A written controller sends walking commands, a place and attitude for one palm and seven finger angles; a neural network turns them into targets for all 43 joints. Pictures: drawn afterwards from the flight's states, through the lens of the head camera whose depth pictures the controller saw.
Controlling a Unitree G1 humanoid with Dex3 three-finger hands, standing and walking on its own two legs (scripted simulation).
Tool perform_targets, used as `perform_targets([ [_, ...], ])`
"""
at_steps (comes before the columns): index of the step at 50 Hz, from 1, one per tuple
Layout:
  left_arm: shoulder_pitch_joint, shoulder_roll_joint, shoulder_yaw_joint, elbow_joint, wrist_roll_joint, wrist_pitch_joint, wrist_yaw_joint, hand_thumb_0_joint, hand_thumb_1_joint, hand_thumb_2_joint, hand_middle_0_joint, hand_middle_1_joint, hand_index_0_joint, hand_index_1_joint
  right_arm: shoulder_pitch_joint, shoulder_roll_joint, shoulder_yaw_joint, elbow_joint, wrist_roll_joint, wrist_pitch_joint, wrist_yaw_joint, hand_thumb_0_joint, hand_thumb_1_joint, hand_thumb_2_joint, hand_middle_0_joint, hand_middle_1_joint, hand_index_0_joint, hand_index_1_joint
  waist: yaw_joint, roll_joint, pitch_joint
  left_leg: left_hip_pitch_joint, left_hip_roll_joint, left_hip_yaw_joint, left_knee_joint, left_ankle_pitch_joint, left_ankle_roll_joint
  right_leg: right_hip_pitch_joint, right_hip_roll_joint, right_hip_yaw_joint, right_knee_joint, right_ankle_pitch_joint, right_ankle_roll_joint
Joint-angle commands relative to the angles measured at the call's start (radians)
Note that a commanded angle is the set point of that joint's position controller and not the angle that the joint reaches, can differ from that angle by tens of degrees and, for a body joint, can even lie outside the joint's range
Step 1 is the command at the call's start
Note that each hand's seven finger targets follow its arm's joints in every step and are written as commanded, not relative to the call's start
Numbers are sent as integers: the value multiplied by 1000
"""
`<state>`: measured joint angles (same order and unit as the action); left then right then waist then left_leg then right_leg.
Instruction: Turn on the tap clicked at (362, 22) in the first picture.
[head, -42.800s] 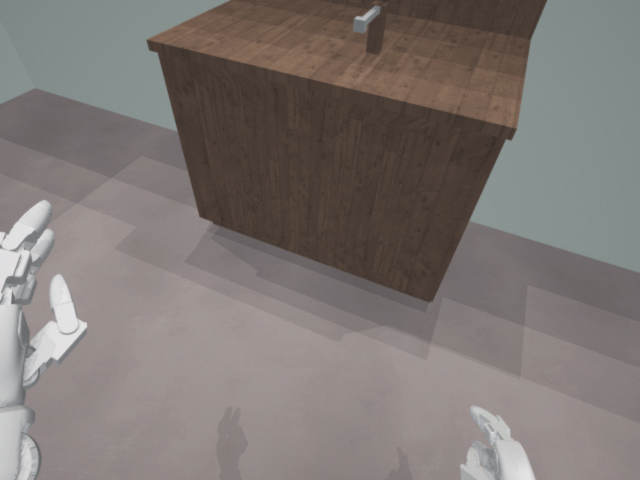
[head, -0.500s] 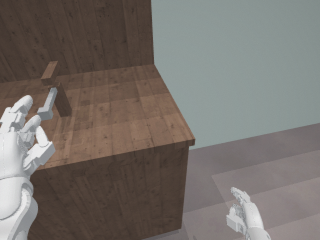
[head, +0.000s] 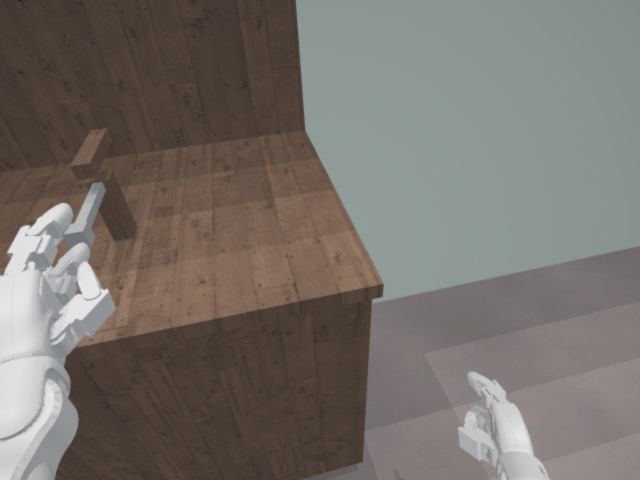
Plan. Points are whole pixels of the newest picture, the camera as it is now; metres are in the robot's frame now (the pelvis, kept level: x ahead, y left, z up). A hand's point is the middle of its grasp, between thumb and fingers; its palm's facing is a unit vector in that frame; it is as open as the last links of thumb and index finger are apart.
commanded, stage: turn the palm inward beside the body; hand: left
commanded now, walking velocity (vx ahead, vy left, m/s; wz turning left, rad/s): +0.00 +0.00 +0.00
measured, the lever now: (78, 235) +0.34 +0.40 +0.16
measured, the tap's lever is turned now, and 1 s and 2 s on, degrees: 0 0 0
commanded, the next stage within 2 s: reach beside the lever's end, fingers flat in 0.10 s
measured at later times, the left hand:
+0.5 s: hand (105, 286) +0.21 +0.26 +0.21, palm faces +0.61 -0.78 -0.13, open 7.4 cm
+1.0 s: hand (71, 280) +0.23 +0.31 +0.19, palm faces +0.62 -0.78 -0.13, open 7.5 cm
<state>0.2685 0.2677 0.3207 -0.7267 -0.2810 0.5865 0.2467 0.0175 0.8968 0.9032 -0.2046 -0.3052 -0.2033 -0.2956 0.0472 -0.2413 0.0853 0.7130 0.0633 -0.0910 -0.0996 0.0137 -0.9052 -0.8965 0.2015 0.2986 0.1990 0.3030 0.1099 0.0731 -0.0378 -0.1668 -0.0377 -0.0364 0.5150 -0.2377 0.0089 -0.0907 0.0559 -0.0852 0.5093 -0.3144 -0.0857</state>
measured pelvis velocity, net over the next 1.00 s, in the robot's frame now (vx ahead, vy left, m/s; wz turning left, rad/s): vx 0.01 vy -0.01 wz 0.00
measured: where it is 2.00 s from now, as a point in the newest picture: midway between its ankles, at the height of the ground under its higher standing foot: outside the picture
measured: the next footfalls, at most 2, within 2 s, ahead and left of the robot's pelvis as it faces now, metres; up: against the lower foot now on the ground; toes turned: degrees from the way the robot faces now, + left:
none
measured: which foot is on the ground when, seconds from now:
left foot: down 0.00-1.00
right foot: down 0.00-1.00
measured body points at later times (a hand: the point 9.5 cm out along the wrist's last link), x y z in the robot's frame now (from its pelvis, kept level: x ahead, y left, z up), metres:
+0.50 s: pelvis +0.00 -0.03 +0.00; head -0.05 -0.07 +0.44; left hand +0.18 +0.29 +0.22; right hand +0.23 -0.24 -0.07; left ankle +0.03 +0.12 -0.73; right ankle -0.01 -0.06 -0.73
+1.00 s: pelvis +0.01 -0.01 +0.00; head -0.02 -0.04 +0.45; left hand +0.19 +0.35 +0.20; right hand +0.22 -0.24 -0.08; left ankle +0.03 +0.12 -0.73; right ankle -0.01 -0.06 -0.73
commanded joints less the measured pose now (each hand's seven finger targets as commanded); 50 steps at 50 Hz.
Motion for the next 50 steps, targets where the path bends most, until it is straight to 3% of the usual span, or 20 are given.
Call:
perform_targets([
  [1,-167,150,82,-185,8,-75,5,0,900,900,-200,-300,-200,-300,-237,-103,-39,-186,-1,-62,-5,0,-900,-900,200,300,200,300,-5,-63,-68,67,29,-18,-40,168,18,-88,-77,73,-121,202,74],
  [4,-166,159,79,-201,16,-82,8,0,900,900,-200,-300,-200,-300,-227,-106,-42,-191,-3,-66,-2,0,-900,-900,200,300,200,300,-8,-36,-87,74,27,-12,-27,190,19,-76,-86,84,-115,258,80],
  [5,-171,178,94,-213,24,-87,11,0,900,900,-200,-300,-200,-300,-227,-104,-41,-183,1,-65,1,0,-900,-900,200,300,200,300,-1,9,-85,78,28,-11,-29,193,16,-81,-84,83,-118,249,75],
  [9,-149,160,82,-201,19,-96,7,0,900,900,-200,-300,-200,-300,-217,-106,-45,-193,-3,-73,0,0,-900,-900,200,300,200,300,-9,-66,-92,69,27,-12,-23,194,20,-68,-90,90,-113,292,87],
  [10,-142,178,101,-192,22,-97,8,0,900,900,-200,-300,-200,-300,-220,-103,-42,-185,0,-71,0,0,-900,-900,200,300,200,300,-2,-36,-71,67,28,-10,-23,186,19,-78,-89,93,-125,280,86],
  [13,-179,194,139,-97,5,-83,4,0,900,900,-200,-300,-200,-300,-222,-102,-44,-175,7,-60,-12,0,-900,-900,200,300,200,300,-10,-92,-30,25,26,-11,-27,132,20,-87,-91,111,-150,211,93],
  [15,-209,230,174,-66,5,-80,5,0,900,900,-200,-300,-200,-300,-229,-101,-44,-162,14,-57,-18,0,-900,-900,200,300,200,300,-7,-48,-4,20,24,-9,-23,101,18,-107,-94,131,-179,149,94],
  [16,-247,213,157,-58,-3,-81,5,0,900,900,-200,-300,-200,-300,-232,-102,-43,-168,14,-62,-21,0,-900,-900,200,300,200,300,-17,-48,-16,18,22,-13,-23,90,17,-102,-102,144,-181,134,97],
  [20,-335,271,178,14,8,-101,-5,0,900,900,-200,-300,-200,-300,-232,-105,-45,-142,16,-75,-33,0,-900,-900,200,300,200,300,-26,-28,4,11,26,-17,-9,54,13,-123,-119,184,-223,46,108],
  [24,-335,309,210,45,6,-140,-29,0,900,900,-200,-300,-200,-300,-217,-114,-54,-149,6,-96,-40,0,-900,-900,200,300,200,300,-25,-44,-71,-9,27,-26,2,80,10,-62,-145,217,-190,160,121],
  [25,-322,340,240,57,9,-152,-35,0,900,900,-200,-300,-200,-300,-205,-112,-53,-139,9,-96,-38,0,-900,-900,200,300,200,300,-17,-26,-80,-7,27,-24,-3,89,10,-50,-140,205,-183,189,119],
  [27,-295,325,238,65,-2,-165,-52,0,900,900,-200,-300,-200,-300,-189,-110,-55,-152,9,-103,-40,0,-900,-900,200,300,200,300,-19,-29,-103,-4,23,-21,-7,108,13,-39,-133,189,-157,242,119],
  [29,-285,336,260,114,-14,-168,-67,0,900,900,-200,-300,-200,-300,-175,-116,-59,-149,10,-109,-43,0,-900,-900,200,300,200,300,-23,-62,-102,-20,23,-22,0,117,13,-33,-137,194,-147,300,127],
  [30,-280,357,282,162,-15,-168,-71,0,900,900,-200,-300,-200,-300,-172,-116,-59,-133,15,-106,-43,0,-900,-900,200,300,200,300,-21,-46,-73,-31,24,-21,4,106,11,-45,-139,203,-159,289,128],
  [33,-245,355,300,178,-32,-178,-87,0,900,900,-198,-293,-198,-293,-155,-123,-68,-147,16,-108,-43,0,-900,-900,200,300,200,300,-22,-103,-102,-49,24,-22,7,137,12,-13,-147,195,-131,396,136],
  [35,-248,375,318,185,-26,-190,-91,0,900,900,-196,-288,-196,-288,-142,-122,-68,-142,18,-112,-42,0,-900,-900,200,300,200,300,-20,-47,-96,-31,21,-17,8,151,12,-35,-138,182,-123,412,131],
  [39,-269,376,314,147,-17,-251,-102,0,900,900,-192,-278,-192,-278,-105,-124,-76,-159,11,-137,-40,0,-900,-900,200,300,200,300,-26,-18,-135,4,17,-16,0,190,19,-46,-120,149,-87,451,119],
  [40,-261,401,336,155,-11,-267,-102,0,900,900,-192,-275,-192,-275,-100,-123,-76,-148,11,-139,-41,0,-900,-900,200,300,200,300,-23,-4,-122,10,18,-13,0,194,21,-55,-115,144,-92,451,117],
  [44,-294,395,325,202,-14,-303,-125,0,900,900,-188,-265,-188,-265,-75,-129,-81,-147,9,-155,-48,0,-900,-900,200,300,200,300,-38,-26,-103,10,14,-15,-9,181,26,-84,-100,123,-91,389,105],
  [50,-368,398,297,290,-9,-300,-147,0,900,900,-183,-250,-183,-250,-82,-131,-78,-139,16,-163,-61,0,-900,-900,200,300,200,300,-37,16,-75,16,9,-22,-30,138,26,-122,-80,105,-115,236,81],
])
